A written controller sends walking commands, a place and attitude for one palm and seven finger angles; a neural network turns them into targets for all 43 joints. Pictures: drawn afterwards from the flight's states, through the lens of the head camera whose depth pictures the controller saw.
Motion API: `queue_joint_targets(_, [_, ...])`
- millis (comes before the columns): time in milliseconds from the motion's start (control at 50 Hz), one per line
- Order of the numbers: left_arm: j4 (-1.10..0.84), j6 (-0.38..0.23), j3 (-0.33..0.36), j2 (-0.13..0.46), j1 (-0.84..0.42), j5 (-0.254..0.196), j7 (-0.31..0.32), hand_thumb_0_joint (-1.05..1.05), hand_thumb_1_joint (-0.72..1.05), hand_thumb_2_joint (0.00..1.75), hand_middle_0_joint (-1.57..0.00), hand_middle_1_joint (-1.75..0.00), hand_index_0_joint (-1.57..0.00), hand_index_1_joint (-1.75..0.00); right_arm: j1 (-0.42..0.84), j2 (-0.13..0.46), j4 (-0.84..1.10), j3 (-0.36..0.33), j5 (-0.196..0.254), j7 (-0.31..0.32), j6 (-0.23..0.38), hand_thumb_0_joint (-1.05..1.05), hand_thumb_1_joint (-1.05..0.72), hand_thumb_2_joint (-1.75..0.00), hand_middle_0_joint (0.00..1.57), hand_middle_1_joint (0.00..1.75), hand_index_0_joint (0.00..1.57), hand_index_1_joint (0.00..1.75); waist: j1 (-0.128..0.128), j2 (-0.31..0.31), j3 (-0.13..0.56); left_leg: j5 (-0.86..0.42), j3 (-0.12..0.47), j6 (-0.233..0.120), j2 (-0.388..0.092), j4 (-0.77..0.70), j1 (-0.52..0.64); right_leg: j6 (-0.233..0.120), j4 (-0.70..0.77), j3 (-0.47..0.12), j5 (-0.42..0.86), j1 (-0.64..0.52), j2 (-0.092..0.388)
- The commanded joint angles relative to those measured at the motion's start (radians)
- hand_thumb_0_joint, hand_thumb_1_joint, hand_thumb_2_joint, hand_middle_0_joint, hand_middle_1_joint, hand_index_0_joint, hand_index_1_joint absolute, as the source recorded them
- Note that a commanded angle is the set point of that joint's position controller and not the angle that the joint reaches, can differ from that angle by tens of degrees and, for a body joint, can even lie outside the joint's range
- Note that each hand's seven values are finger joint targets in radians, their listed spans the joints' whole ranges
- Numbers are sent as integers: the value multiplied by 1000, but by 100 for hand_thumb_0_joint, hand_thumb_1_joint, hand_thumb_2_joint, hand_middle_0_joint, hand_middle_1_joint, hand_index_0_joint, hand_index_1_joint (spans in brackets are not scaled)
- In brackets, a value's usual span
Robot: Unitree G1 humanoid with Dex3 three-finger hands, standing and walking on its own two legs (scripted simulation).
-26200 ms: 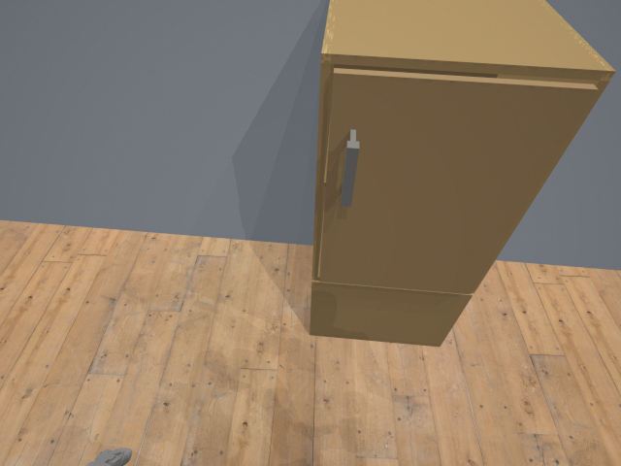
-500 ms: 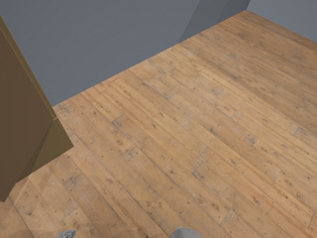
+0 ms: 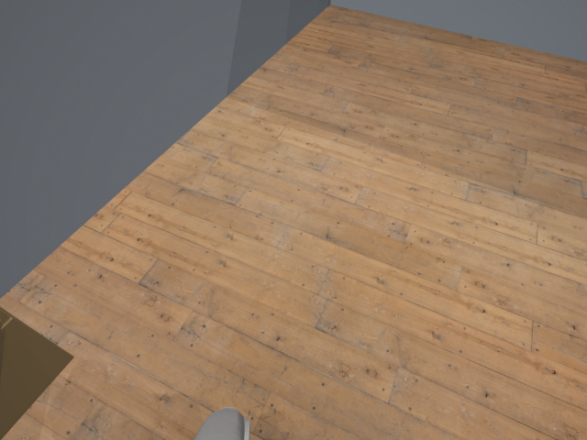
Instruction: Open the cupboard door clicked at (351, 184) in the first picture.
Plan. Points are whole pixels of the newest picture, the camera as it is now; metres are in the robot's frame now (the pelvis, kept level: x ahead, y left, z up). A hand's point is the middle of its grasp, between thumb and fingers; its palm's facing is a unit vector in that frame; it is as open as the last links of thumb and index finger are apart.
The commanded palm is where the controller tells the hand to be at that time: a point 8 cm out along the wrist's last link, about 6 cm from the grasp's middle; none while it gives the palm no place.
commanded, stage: walk to a spot facing it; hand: left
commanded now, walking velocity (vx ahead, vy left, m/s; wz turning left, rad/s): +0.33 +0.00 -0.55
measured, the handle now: out of the picture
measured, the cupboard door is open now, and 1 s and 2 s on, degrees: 38 38 38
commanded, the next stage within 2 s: turn to face it in 0.94 s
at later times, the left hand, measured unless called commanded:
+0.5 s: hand (216, 303) +0.36 +0.17 -0.16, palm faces -0.32 -0.93 -0.19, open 7.4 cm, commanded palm none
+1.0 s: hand (284, 257) +0.47 +0.05 -0.17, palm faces -0.41 -0.89 -0.22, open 7.3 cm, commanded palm none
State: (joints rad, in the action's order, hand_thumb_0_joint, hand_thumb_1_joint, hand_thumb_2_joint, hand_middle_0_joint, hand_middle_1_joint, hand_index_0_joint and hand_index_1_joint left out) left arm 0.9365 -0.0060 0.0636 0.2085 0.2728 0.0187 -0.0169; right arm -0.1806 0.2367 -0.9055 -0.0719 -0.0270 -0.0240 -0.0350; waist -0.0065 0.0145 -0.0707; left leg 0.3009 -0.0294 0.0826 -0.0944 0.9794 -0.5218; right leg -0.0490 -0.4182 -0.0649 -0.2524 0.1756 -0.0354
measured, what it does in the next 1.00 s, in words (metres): walks ahead, turning right: left foot, then right foot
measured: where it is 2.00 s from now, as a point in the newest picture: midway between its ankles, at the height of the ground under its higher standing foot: (358, 342)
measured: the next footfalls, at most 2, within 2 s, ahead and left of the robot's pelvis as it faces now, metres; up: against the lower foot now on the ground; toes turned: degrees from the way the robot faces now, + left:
left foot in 0.18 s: +0.17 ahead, +0.15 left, +0.00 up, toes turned -4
right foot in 0.62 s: +0.34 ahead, -0.16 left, +0.00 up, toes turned -29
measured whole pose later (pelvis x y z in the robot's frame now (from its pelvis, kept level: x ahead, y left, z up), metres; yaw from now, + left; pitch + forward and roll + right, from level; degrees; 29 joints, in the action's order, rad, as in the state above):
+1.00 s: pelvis +0.37 -0.11 +0.00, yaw -29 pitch +1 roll +0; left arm 1.03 -0.07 0.06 0.19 0.31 0.01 0.00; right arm -0.15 0.18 -0.95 -0.05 -0.03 -0.02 0.01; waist -0.01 0.00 -0.03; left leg 0.17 -0.03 0.07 -0.13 0.87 -0.59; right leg -0.11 -0.31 0.01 -0.22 0.10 -0.10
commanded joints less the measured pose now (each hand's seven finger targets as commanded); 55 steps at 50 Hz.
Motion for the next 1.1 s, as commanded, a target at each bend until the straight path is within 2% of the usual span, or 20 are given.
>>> queue_joint_targets(0, [-52,-36,54,218,35,6,5,0,90,90,-20,-30,-20,-30,96,64,116,-13,7,5,58,0,-90,-90,20,30,20,30,-37,95,27,1,-6,-4,31,-162,-45,-160,205,-292,-145,-49,232])
queue_joint_targets(60, [-43,-34,59,217,39,7,4,0,90,90,-20,-30,-20,-30,97,68,125,-7,11,12,82,0,-90,-90,20,30,20,30,-37,136,39,25,-13,-17,65,-318,57,-155,138,-312,-37,-49,227])
queue_joint_targets(100, [-48,-30,59,201,-8,2,5,0,90,90,-20,-30,-20,-30,-19,87,86,-10,12,24,97,0,-90,-90,20,30,20,30,26,107,68,-58,-23,-22,80,-497,311,-110,34,-270,-22,87,177])
queue_joint_targets(120, [-58,-31,51,154,-21,-1,2,0,90,90,-20,-30,-20,-30,-136,139,43,-19,8,40,106,0,-90,-90,20,30,20,30,78,-9,113,-28,33,-42,23,-569,543,-65,-113,-207,-5,227,104])
queue_joint_targets(140, [-70,-29,38,86,6,-15,-10,0,90,90,-20,-30,-20,-30,-279,262,16,-48,-15,50,113,0,-90,-90,20,30,20,30,132,-314,205,172,412,-135,-279,-656,745,2,-439,-44,-235,453,-40])
queue_joint_targets(160, [-98,-36,30,93,-42,-9,-12,0,90,90,-20,-30,-20,-30,-361,285,8,-42,-18,54,105,0,-90,-90,20,30,20,30,152,-329,193,277,622,-221,-431,-776,695,17,-693,2,-343,536,-32])
queue_joint_targets(200, [-101,-41,41,109,-90,9,-25,0,90,90,-20,-30,-20,-30,-247,207,42,-21,-17,46,101,0,-90,-90,20,30,20,30,95,-126,46,236,490,-246,-382,-795,485,21,-834,3,-221,569,73])
queue_joint_targets(300, [-66,-4,25,46,-66,15,-50,0,90,90,-20,-30,-20,-30,-211,86,5,20,1,57,128,0,-90,-90,20,30,20,30,16,-218,38,-452,-2,-119,-196,-718,492,55,-798,77,19,558,106])
queue_joint_targets(480, [-130,6,6,36,-291,7,-55,0,90,90,-20,-30,-20,-30,-294,100,-58,13,-12,48,113,0,-90,-90,20,30,20,30,51,-152,-31,-432,-145,-166,-253,-737,495,14,-321,172,75,415,100])
queue_joint_targets(520, [-120,4,10,52,-266,7,-51,0,90,90,-20,-30,-20,-30,-293,118,-70,13,-12,49,109,0,-90,-90,20,30,20,30,26,-141,-20,-634,-181,-161,-261,-667,510,-13,-288,199,36,327,67])
queue_joint_targets(560, [-70,-10,24,86,-82,7,-41,0,90,90,-20,-30,-20,-30,-256,145,-68,10,-5,50,106,0,-90,-90,20,30,20,30,-68,-107,75,-830,-215,-136,-240,-411,470,-52,-218,221,5,59,17])
queue_joint_targets(580, [-13,-20,39,140,104,13,-30,0,90,90,-20,-30,-20,-30,-214,141,-50,13,5,41,106,0,-90,-90,20,30,20,30,-156,-54,161,-753,-257,-94,-188,-181,322,-86,-167,185,35,-216,27])
queue_joint_targets(600, [15,-32,76,273,236,17,-14,0,90,90,-20,-30,-20,-30,-240,69,-21,26,25,32,107,0,-90,-90,20,30,20,30,-198,227,308,-19,-255,-42,-20,201,-4,-188,-57,-281,15,-505,321])
queue_joint_targets(620, [22,-29,82,325,236,-12,0,0,90,90,-20,-30,-20,-30,-180,67,10,24,33,35,109,0,-90,-90,20,30,20,30,-171,276,334,312,-99,-42,43,432,-170,-235,102,-570,119,-512,453])
queue_joint_targets(640, [3,-25,77,305,151,-21,8,0,90,90,-20,-30,-20,-30,-138,82,12,13,27,36,106,0,-90,-90,20,30,20,30,-133,155,189,213,9,-52,-20,457,-236,-235,128,-481,87,-412,441])
queue_joint_targets(680, [-44,-31,41,198,-27,-17,15,0,90,90,-20,-30,-20,-30,-124,65,-20,5,17,36,89,0,-90,-90,20,30,20,30,-32,47,79,63,20,-39,-80,356,-96,-170,184,-306,9,-51,360])
queue_joint_targets(760, [-37,-57,23,136,-66,-4,15,0,90,90,-20,-30,-20,-30,-216,21,-71,13,-4,28,48,0,-90,-90,20,30,20,30,49,69,67,-39,2,-23,-69,157,12,-125,227,-113,85,113,240])
queue_joint_targets(900, [34,-81,21,105,50,-6,12,0,90,90,-20,-30,-20,-30,-21,10,-1,8,0,12,65,0,-90,-90,20,30,20,30,3,42,43,-140,10,-17,-47,-76,-128,-167,241,-150,130,-61,244])
queue_joint_targets(1020, [93,-82,5,103,143,-2,26,0,90,90,-20,-30,-20,-30,128,0,32,19,9,9,85,0,-90,-90,20,30,20,30,-39,78,31,-69,-30,-38,10,-283,-81,-152,134,-136,586,-226,264])
queue_joint_targets(1080, [122,-80,-3,98,144,-4,36,0,90,90,-20,-30,-20,-30,63,-1,-18,26,12,18,87,0,-90,-90,20,30,20,30,3,89,51,-106,-74,-67,76,-406,94,-92,19,-50,839,-223,230])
